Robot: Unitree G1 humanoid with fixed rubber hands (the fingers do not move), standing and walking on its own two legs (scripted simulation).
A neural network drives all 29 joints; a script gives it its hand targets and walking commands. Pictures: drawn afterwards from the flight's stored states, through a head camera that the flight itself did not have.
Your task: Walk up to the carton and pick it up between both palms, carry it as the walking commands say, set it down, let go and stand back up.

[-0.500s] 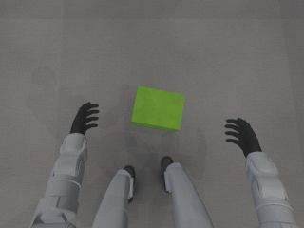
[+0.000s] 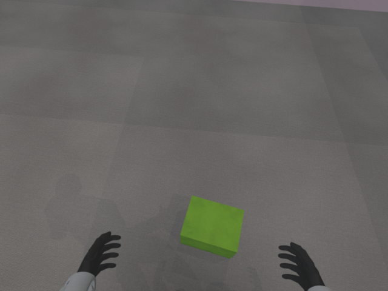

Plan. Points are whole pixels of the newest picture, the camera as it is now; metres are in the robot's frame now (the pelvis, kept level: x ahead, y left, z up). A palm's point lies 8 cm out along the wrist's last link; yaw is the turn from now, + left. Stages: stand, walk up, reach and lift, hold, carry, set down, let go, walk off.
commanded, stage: let go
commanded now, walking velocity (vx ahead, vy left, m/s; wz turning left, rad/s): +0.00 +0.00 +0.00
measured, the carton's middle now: (211, 227) +0.40 -0.08 -0.68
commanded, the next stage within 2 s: stand in 0.40 s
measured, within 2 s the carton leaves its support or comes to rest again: neither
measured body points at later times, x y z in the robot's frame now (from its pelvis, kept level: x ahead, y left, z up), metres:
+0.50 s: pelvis +0.03 -0.01 -0.01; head +0.02 -0.02 +0.44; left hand +0.17 +0.23 -0.10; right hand +0.17 -0.26 -0.11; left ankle -0.03 +0.11 -0.74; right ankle +0.00 -0.13 -0.74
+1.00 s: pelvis -0.01 -0.02 +0.00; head -0.07 -0.04 +0.44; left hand +0.06 +0.26 -0.12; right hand +0.06 -0.30 -0.13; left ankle -0.03 +0.11 -0.74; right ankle +0.00 -0.13 -0.74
